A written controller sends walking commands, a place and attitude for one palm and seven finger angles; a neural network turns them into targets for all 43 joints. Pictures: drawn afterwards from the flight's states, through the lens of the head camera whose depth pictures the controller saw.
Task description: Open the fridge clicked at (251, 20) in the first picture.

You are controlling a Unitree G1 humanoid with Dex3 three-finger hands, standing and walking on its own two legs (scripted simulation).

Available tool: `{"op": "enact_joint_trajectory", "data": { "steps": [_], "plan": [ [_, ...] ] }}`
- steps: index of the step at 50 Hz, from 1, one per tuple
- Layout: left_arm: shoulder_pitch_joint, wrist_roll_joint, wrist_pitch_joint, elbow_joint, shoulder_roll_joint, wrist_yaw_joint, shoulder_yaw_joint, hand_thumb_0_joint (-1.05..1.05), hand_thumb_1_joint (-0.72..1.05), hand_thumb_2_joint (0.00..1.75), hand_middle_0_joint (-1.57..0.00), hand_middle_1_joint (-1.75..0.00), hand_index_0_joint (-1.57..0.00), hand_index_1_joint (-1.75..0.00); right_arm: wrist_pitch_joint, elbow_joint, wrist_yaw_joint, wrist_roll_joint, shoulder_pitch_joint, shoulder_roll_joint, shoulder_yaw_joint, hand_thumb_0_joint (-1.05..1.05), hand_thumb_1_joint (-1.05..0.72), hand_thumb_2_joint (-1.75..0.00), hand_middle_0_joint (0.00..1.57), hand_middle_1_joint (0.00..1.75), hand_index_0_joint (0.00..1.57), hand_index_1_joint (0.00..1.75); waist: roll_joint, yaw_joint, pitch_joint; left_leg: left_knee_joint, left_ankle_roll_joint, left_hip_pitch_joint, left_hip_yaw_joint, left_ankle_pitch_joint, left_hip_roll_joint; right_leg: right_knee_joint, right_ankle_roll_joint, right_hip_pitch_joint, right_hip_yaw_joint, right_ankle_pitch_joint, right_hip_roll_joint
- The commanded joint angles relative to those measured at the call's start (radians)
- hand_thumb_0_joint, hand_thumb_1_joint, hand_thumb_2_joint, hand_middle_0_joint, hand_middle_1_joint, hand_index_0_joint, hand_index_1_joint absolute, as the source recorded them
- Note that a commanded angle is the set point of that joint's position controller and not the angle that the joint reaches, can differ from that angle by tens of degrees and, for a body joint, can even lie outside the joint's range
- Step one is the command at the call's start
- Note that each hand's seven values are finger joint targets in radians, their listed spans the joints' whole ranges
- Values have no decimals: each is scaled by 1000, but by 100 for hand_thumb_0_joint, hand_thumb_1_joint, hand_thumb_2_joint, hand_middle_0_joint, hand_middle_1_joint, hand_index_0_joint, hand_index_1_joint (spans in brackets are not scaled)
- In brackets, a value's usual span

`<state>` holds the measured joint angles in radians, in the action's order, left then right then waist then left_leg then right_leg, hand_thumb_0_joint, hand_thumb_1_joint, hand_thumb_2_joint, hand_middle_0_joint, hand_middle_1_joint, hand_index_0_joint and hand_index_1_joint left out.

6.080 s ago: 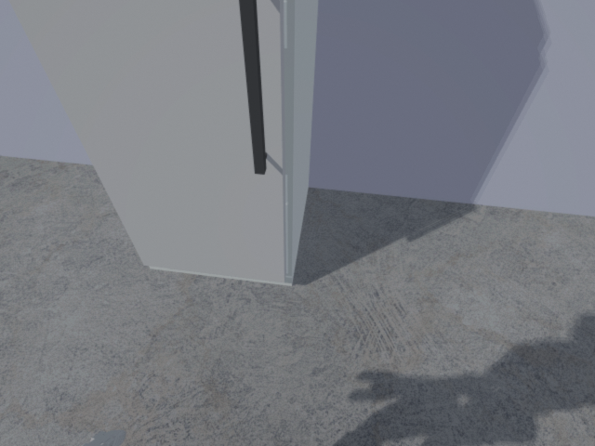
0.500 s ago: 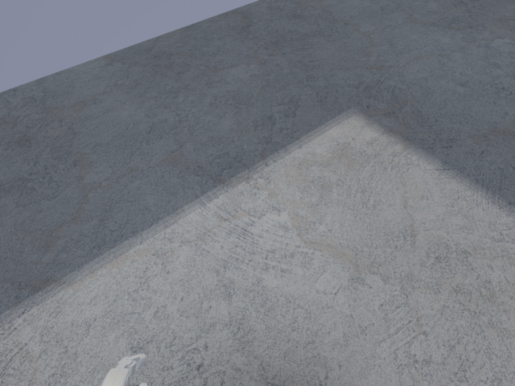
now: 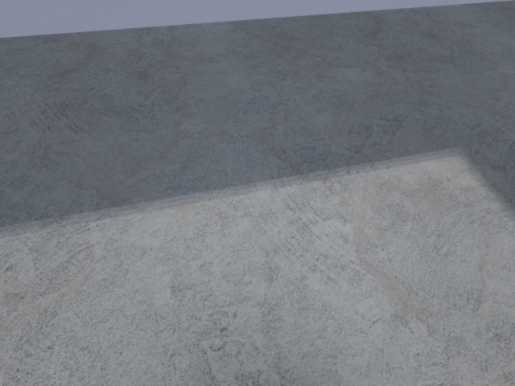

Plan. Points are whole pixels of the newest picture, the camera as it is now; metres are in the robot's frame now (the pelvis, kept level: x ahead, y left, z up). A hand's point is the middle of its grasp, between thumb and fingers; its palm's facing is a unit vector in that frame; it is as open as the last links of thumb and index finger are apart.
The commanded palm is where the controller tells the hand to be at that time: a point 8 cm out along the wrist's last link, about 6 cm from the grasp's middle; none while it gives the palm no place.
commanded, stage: walk to a spot facing it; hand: right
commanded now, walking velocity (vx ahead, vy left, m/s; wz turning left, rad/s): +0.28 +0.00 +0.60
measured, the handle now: out of the picture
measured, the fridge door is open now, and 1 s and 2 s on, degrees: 0 0 0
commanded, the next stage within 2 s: turn to face it in 1.04 s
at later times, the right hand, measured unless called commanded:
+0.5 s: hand out of the picture +0.09 -0.20 -0.17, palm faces -0.08 +0.98 -0.17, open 7.4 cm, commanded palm none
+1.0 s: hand (330, 251) +0.41 -0.13 -0.15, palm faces -0.50 +0.84 -0.20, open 7.4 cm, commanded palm none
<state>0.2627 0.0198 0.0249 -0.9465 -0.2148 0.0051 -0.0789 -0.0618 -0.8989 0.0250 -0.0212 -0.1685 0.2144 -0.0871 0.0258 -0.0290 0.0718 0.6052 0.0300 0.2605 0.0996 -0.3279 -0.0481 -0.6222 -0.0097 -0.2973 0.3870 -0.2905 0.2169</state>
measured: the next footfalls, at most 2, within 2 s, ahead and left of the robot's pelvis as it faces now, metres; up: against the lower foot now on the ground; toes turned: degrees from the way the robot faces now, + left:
right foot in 0.52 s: +0.25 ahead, -0.10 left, +0.00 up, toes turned +7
left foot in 1.10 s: +0.22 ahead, +0.13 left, +0.00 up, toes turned +43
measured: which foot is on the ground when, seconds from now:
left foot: down 0.00-0.52, up 0.54-1.00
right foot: down 0.00-0.00, up 0.02-0.50, down 0.52-1.00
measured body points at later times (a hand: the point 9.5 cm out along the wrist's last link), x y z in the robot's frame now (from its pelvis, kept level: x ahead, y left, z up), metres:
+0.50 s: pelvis +0.10 -0.01 +0.00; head +0.12 -0.03 +0.45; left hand +0.18 +0.26 -0.11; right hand +0.10 -0.25 -0.16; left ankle -0.02 +0.11 -0.73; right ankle +0.20 -0.11 -0.72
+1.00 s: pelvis +0.21 -0.02 +0.01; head +0.25 -0.01 +0.46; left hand +0.07 +0.17 -0.14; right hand +0.44 -0.17 -0.14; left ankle +0.18 +0.12 -0.68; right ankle +0.21 -0.11 -0.73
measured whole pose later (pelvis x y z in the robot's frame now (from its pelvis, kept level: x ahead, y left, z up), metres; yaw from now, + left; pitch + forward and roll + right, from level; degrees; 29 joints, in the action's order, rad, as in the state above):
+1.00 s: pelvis +0.21 -0.02 +0.01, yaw +32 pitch +0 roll +1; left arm 0.34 0.02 -0.01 -1.01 -0.17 0.02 -0.06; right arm -0.07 -0.92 0.02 -0.03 -0.12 0.22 -0.10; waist -0.01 -0.04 0.08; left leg 0.89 0.06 0.49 0.09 -0.30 -0.08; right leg -0.51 0.02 -0.11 0.41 -0.37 0.13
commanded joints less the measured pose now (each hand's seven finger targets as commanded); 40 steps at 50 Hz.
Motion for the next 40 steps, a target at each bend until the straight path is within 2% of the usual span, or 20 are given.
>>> {"op": "enact_joint_trajectory", "data": {
  "steps": [1, 2, 3, 4, 6, 8, 16, 19, 22, 23, 24, 25, 26, 27, 28, 29, 31, 33, 37, 40],
  "plan": [
    [-81, 4, 4, 145, -78, 0, -6, 0, 90, 90, -20, -30, -20, -30, 47, 25, -40, 2, -194, 286, -55, 0, -90, -90, 20, 30, 20, 30, -330, 124, -141, -332, -211, -224, -528, 371, -388, -450, -78, -364, -249, -344, -55],
    [-95, 3, 11, 146, -85, -2, -7, 0, 90, 90, -20, -30, -20, -30, 42, 30, -43, 7, -170, 255, -48, 0, -90, -90, 20, 30, 20, 30, -210, 108, -106, -356, -218, -201, -444, 133, -342, -501, -66, -396, -317, -271, -41],
    [-131, 6, 12, 142, -88, -7, -6, 0, 90, 90, -20, -30, -20, -30, 48, 31, -46, 6, -125, 230, -49, 0, -90, -90, 20, 30, 20, 30, -293, 101, -73, -391, -191, -195, -465, 0, -285, -518, -63, -447, -333, -214, -45],
    [-148, 13, 6, 136, -110, -12, -12, 0, 90, 90, -20, -30, -20, -30, 59, 29, -44, 9, -107, 195, -37, 0, -90, -90, 20, 30, 20, 30, -245, 90, -34, -398, -172, -181, -439, -37, -250, -532, -68, -456, -354, -126, -48],
    [-98, 20, -7, 105, -115, -22, -20, 0, 90, 90, -20, -30, -20, -30, 79, 26, -39, 10, -82, 150, -19, 0, -90, -90, 20, 30, 20, 30, -182, 50, -33, -373, -152, -181, -336, 62, -184, -500, -82, -412, -342, -8, -46],
    [-66, 19, -13, 84, -107, -22, -17, 0, 90, 90, -20, -30, -20, -30, 96, 18, -32, 10, -105, 153, -14, 0, -90, -90, 20, 30, 20, 30, -164, 41, -42, -361, -154, -194, -303, 171, -164, -468, -96, -386, -329, 23, -60],
    [-187, 12, -35, 131, -93, -27, -12, 0, 90, 90, -20, -30, -20, -30, 121, -38, -30, 0, -209, 142, -9, 0, -90, -90, 20, 30, 20, 30, -152, 78, 25, -402, -211, -208, -415, 105, -185, -320, -91, -413, -347, 40, -79],
    [-218, 7, -47, 151, -81, -29, -3, 0, 90, 90, -20, -30, -20, -30, 119, -45, -34, -4, -207, 155, -9, 0, -90, -90, 20, 30, 20, 30, -162, 82, 21, -380, -213, -211, -413, 140, -183, -204, -79, -356, -336, 11, -102],
    [-197, -2, -64, 152, -71, -24, 1, 0, 90, 90, -20, -30, -20, -30, 115, -52, -37, -6, -190, 164, -14, 0, -90, -90, 20, 30, 20, 30, -180, 67, 8, -309, -199, -148, -421, 243, -179, -42, -58, -178, -324, -27, -134],
    [-156, -3, -69, 137, -77, -19, 1, 0, 90, 90, -20, -30, -20, -30, 112, -54, -36, -3, -174, 165, -16, 0, -90, -90, 20, 30, 20, 30, -172, 46, 1, -273, -182, -104, -407, 259, -155, 21, -54, -81, -304, 6, -154],
    [-64, -2, -76, 104, -95, -10, -2, 0, 90, 90, -20, -30, -20, -30, 110, -53, -35, 1, -147, 159, -18, 0, -90, -90, 20, 30, 20, 30, -142, -1, -20, -183, -152, -28, -377, 277, -110, 123, -49, 82, -301, 75, -165],
    [75, 2, -85, 60, -153, 7, -14, 0, 90, 90, -20, -30, -20, -30, 109, -45, -30, 8, -149, 123, -15, 0, -90, -90, 20, 30, 20, 30, -21, -53, -104, 17, -114, 67, -319, 280, -27, 187, -39, 316, -336, 92, -122],
    [200, 15, -88, 31, -283, 14, -45, 0, 90, 90, -20, -30, -20, -30, 102, -32, -19, 21, -188, 55, -7, 0, -90, -90, 20, 30, 20, 30, 291, -87, -223, 327, -53, 289, -183, -105, 107, 243, 31, 525, -687, 2, 190],
    [238, 10, -78, 32, -298, 13, -36, 0, 90, 90, -20, -30, -20, -30, 101, -16, -16, 15, -178, 59, -2, 0, -90, -90, 20, 30, 20, 30, 324, -88, -223, 539, -35, 364, -147, -270, 97, 372, 91, 458, -838, -140, 324],
    [133, 9, -68, 54, -246, 11, -23, 0, 90, 90, -20, -30, -20, -30, 91, -24, -15, 3, -166, 83, -15, 0, -90, -90, 20, 30, 20, 30, 233, -50, -127, 616, -37, 346, -170, -229, 33, 422, 92, 274, -786, -285, 302],
    [55, 6, -72, 70, -183, 14, -7, 0, 90, 90, -20, -30, -20, -30, 82, -36, -8, -3, -136, 81, -17, 0, -90, -90, 20, 30, 20, 30, 187, -28, -33, 658, -30, 348, -153, -140, 6, 451, 72, 141, -711, -276, 257],
    [-33, 2, -82, 82, -110, 19, 19, 0, 90, 90, -20, -30, -20, -30, 69, -49, 13, -7, -135, 67, -21, 0, -90, -90, 20, 30, 20, 30, 102, 25, 35, 648, -15, 311, -120, -22, -39, 436, 43, 39, -505, -55, 180],
    [-3, 0, -89, 57, -91, 26, 24, 0, 90, 90, -20, -30, -20, -30, 48, -60, 8, -5, -178, 29, -20, 0, -90, -90, 20, 30, 20, 30, 126, 47, -7, 661, 8, 285, -111, 40, -24, 389, 19, 66, -363, 264, 135],
    [16, -6, -85, 38, -81, 32, 19, 0, 90, 90, -20, -30, -20, -30, 20, -43, 2, -2, -165, 17, -24, 0, -90, -90, 20, 30, 20, 30, 93, 58, -47, 662, 34, 325, -103, 90, -36, 350, 70, 122, -252, 441, 139],
    [53, -2, -77, 23, -79, 29, 10, 0, 90, 90, -20, -30, -20, -30, 10, -4, 2, -8, -82, 11, -21, 0, -90, -90, 20, 30, 20, 30, 71, 36, -20, 597, 46, 377, -82, 106, -45, 337, 96, 162, -228, 473, 146]
  ]
}}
